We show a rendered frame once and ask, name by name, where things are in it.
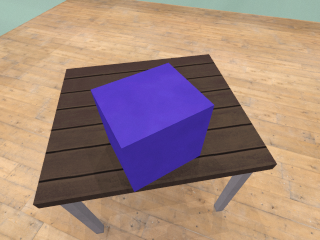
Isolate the table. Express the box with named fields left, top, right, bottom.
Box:
left=33, top=54, right=277, bottom=234

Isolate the carton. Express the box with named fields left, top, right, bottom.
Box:
left=91, top=63, right=214, bottom=192

